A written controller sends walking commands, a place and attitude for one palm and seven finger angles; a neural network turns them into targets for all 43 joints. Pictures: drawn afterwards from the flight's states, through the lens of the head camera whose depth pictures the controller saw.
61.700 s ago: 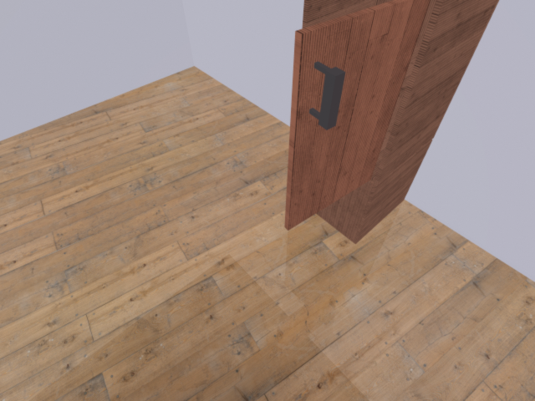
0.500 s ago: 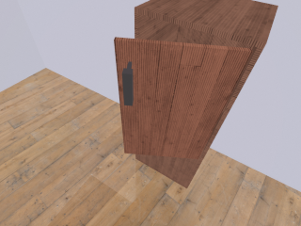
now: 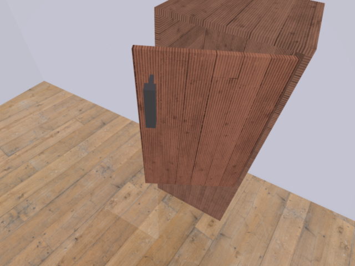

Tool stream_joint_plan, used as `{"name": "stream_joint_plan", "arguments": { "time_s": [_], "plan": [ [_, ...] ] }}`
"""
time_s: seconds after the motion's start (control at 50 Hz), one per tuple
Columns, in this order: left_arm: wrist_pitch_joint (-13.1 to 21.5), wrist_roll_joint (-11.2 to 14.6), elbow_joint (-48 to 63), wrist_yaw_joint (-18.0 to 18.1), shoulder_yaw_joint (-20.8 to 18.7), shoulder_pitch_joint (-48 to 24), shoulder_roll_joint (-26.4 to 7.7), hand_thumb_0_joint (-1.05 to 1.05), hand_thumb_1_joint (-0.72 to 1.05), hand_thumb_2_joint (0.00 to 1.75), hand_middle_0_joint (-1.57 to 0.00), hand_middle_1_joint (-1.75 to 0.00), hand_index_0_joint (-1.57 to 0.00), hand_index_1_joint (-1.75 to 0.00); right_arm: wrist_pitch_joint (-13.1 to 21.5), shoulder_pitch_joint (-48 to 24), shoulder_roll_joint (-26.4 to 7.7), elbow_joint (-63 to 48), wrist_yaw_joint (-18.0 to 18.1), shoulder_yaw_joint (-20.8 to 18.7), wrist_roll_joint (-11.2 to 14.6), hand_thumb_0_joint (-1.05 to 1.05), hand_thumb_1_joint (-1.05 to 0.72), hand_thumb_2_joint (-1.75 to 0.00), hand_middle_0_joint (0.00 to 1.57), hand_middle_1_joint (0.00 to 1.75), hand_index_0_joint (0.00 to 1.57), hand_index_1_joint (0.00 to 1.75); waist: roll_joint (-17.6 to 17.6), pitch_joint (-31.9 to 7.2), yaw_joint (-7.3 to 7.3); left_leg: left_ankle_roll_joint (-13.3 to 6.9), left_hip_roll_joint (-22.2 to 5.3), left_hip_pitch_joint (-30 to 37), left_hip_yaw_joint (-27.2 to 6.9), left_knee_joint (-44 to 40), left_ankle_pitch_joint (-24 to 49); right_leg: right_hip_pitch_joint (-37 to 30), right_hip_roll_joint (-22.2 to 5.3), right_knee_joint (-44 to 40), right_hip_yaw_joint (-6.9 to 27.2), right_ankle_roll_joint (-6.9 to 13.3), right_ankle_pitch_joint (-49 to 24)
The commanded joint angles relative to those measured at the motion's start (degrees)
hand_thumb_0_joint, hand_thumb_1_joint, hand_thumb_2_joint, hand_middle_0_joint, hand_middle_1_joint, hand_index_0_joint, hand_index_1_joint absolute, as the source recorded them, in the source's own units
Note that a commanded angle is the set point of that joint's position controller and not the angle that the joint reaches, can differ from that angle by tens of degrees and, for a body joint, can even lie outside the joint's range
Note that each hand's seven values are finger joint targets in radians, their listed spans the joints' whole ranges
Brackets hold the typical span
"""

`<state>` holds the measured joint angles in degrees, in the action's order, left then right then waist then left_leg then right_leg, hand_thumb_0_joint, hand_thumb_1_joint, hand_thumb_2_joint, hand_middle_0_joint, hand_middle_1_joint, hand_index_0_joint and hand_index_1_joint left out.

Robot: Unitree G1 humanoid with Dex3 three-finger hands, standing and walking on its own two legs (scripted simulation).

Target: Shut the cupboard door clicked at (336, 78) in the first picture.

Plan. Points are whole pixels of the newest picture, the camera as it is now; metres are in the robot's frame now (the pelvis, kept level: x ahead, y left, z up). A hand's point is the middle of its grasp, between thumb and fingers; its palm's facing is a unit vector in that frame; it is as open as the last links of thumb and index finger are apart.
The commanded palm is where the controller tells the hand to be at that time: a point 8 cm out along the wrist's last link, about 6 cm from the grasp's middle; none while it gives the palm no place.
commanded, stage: come to a stop and stand still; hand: left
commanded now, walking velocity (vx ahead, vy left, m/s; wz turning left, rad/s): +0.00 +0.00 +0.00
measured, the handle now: (151, 101) +0.47 +0.10 +0.13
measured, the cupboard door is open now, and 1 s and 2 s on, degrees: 27 27 27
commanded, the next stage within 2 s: look again from close up in 0.02 s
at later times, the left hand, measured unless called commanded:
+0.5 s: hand out of the picture -0.03 +0.13 -0.18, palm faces +0.03 -1.00 -0.09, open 7.4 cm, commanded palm none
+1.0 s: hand out of the picture +0.00 +0.13 -0.18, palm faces +0.02 -0.99 -0.11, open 7.4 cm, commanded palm none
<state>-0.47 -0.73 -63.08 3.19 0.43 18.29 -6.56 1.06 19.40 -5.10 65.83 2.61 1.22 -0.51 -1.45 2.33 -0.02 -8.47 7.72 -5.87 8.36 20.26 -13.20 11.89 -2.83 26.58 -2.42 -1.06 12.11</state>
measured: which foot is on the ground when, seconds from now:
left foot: down 0.00-1.00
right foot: down 0.00-0.88, up 0.90-1.00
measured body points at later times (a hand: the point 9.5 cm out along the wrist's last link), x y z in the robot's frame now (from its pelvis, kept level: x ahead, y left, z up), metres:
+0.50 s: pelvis +0.00 +0.00 +0.00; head +0.01 +0.02 +0.45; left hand -0.03 +0.18 -0.17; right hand -0.03 -0.20 -0.15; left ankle -0.01 +0.00 -0.74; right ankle +0.02 -0.15 -0.74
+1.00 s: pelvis +0.02 -0.02 +0.00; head +0.03 +0.00 +0.45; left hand +0.00 +0.18 -0.17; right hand -0.04 -0.21 -0.15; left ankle -0.01 -0.01 -0.74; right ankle +0.01 -0.16 -0.71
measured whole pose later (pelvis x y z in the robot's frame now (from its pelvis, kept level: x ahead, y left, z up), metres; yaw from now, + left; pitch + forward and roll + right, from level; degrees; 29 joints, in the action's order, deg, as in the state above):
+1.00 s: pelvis +0.02 -0.02 +0.00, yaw +0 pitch -1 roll -1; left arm -2.7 -1.3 -62.9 2.4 -1.0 18.5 -6.1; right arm 1.2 20.5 -3.2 66.7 3.8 0.5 -1.2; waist -2.4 2.5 -1.3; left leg -8.4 6.4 -6.1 8.2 20.6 -14.4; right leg 17.2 -1.3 40.4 0.8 0.1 20.6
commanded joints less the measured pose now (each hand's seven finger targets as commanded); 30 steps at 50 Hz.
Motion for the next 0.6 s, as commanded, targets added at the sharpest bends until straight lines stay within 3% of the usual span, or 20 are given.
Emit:
{"name": "stream_joint_plan", "arguments": {
  "time_s": [0.0, 0.04, 0.06, 0.1, 0.18, 0.2, 0.24, 0.32, 0.46, 0.54, 0.56, 0.58],
  "plan": [
    [0.03, 0.20, 1.10, 0.31, -0.51, 5.31, -2.00, 0.00, 0.90, 0.90, -0.20, -0.30, -0.20, -0.30, 0.56, 5.18, -6.53, -0.82, 0.59, -1.56, 0.17, 0.00, -0.90, -0.90, 0.20, 0.30, 0.20, 0.30, 0.82, 5.11, 0.14, 12.41, -16.52, -5.33, -16.87, -9.15, 7.91, 1.73, -1.96, 0.13, 3.65, 3.05, -1.91],
    [-0.09, 0.13, 0.98, 0.35, -0.64, 5.86, -1.97, 0.00, 0.90, 0.90, -0.20, -0.30, -0.20, -0.30, 0.48, 5.29, -6.45, -0.63, 0.70, -1.59, 0.17, 0.00, -0.90, -0.90, 0.20, 0.30, 0.20, 0.30, 2.00, 5.29, 0.30, 13.32, -16.52, -4.94, -17.30, -9.85, 8.33, 2.36, -1.68, 0.68, 3.45, 3.04, -1.42],
    [-0.07, 0.13, 0.93, 0.35, -0.67, 6.21, -1.87, 0.00, 0.90, 0.90, -0.20, -0.30, -0.20, -0.30, 0.55, 5.16, -6.30, -0.57, 0.73, -1.59, 0.19, 0.00, -0.90, -0.90, 0.20, 0.30, 0.20, 0.30, 2.99, 4.76, 0.47, 12.09, -16.52, -3.99, -16.63, -9.57, 9.39, 2.51, -1.79, 0.62, 3.41, 2.98, -1.33],
    [0.24, 0.11, 0.71, 0.30, -0.62, 6.22, -1.80, 0.00, 0.90, 0.90, -0.20, -0.30, -0.20, -0.30, 0.75, 5.19, -5.60, -0.51, 0.65, -1.41, 0.18, 0.00, -0.90, -0.90, 0.20, 0.30, 0.20, 0.30, 1.87, 3.91, 0.46, 10.35, -16.12, -3.78, -15.57, -8.06, 10.21, 1.53, -2.25, -0.44, 4.00, 3.12, -3.03],
    [0.29, 0.21, 0.57, 0.37, -0.47, 6.06, -1.46, 0.00, 0.90, 0.90, -0.20, -0.30, -0.20, -0.30, 0.76, 5.73, -5.75, -0.35, 0.69, -1.49, 0.20, 0.00, -0.90, -0.90, 0.20, 0.30, 0.20, 0.30, 0.45, 3.76, 0.17, 10.75, -16.21, -3.33, -15.96, -8.17, 10.82, 1.53, -2.17, -0.32, 4.12, 3.22, -3.12],
    [0.23, 0.18, 0.54, 0.39, -0.46, 6.21, -1.30, 0.00, 0.90, 0.90, -0.20, -0.30, -0.20, -0.30, 0.72, 5.70, -5.75, -0.23, 0.67, -1.51, 0.18, 0.00, -0.90, -0.90, 0.20, 0.30, 0.20, 0.30, 1.53, 4.34, 0.17, 11.68, -16.29, -3.98, -16.16, -8.76, 8.70, 1.83, -2.15, -0.23, 4.19, 3.18, -2.45],
    [0.20, 0.10, 0.33, 0.31, -0.38, 6.64, -1.24, 0.00, 0.90, 0.90, -0.20, -0.30, -0.20, -0.30, 0.61, 5.52, -5.79, -0.20, 0.55, -1.50, 0.18, 0.00, -0.90, -0.90, 0.20, 0.30, 0.20, 0.30, 1.77, 5.28, 0.20, 11.32, -16.24, -5.13, -16.52, -9.87, 3.31, 2.17, -2.16, -0.45, 4.46, 3.10, -2.12],
    [0.51, -0.11, 0.15, 0.16, -0.24, 7.05, -1.14, 0.00, 0.90, 0.90, -0.20, -0.30, -0.20, -0.30, 0.66, 5.23, -5.29, -0.39, 0.33, -1.45, 0.20, 0.00, -0.90, -0.90, 0.20, 0.30, 0.20, 0.30, 0.22, 5.98, 0.33, 9.43, -15.81, -6.83, -16.06, -10.04, -0.41, 1.61, -2.54, -1.33, 4.89, 3.20, -3.40],
    [0.78, 0.14, -0.12, 0.30, -0.13, 7.54, -0.91, 0.00, 0.90, 0.90, -0.20, -0.30, -0.20, -0.30, 1.08, 5.84, -5.20, -0.08, 0.58, -1.37, 0.23, 0.00, -0.90, -0.90, 0.20, 0.30, 0.20, 0.30, 1.94, 2.89, 0.11, 10.37, -15.64, -2.50, -14.82, -7.78, 9.90, 1.47, -2.58, -1.33, 4.91, 3.16, -4.58],
    [0.68, 0.18, -0.25, 0.36, -0.12, 7.61, -0.78, 0.00, 0.90, 0.90, -0.20, -0.30, -0.20, -0.30, 0.99, 6.01, -5.06, 0.00, 0.69, -1.31, 0.24, 0.00, -0.90, -0.90, 0.20, 0.30, 0.20, 0.30, 1.98, 3.59, 0.04, 10.58, -15.78, -2.45, -14.72, -7.52, 11.87, 1.80, -2.32, -1.09, 4.74, 3.07, -3.85],
    [0.56, 0.22, -0.33, 0.40, -0.12, 7.46, -0.86, 0.00, 0.90, 0.90, -0.20, -0.30, -0.20, -0.30, 0.92, 6.31, -5.17, 0.00, 0.76, -1.37, 0.26, 0.00, -0.90, -0.90, 0.20, 0.30, 0.20, 0.30, 1.96, 3.94, -0.13, 11.52, -16.03, -2.19, -15.11, -7.96, 12.60, 2.35, -2.15, -0.43, 4.43, 3.03, -3.47],
    [0.50, 0.14, -0.20, 0.42, -0.11, 7.62, -0.87, 0.00, 0.90, 0.90, -0.20, -0.30, -0.20, -0.30, 0.85, 6.30, -5.12, 0.08, 0.78, -1.36, 0.28, 0.00, -0.90, -0.90, 0.20, 0.30, 0.20, 0.30, 2.40, 4.31, 0.14, 10.95, -16.12, -2.29, -14.88, -7.78, 12.86, 2.50, -2.09, -0.59, 4.57, 2.92, -3.13]
  ]
}}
